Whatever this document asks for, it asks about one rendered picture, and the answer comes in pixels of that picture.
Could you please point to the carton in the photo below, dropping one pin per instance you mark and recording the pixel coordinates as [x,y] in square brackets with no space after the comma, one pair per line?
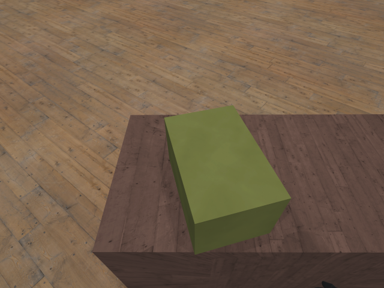
[228,190]

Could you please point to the pedestal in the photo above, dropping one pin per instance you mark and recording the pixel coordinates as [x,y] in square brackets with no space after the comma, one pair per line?
[332,229]

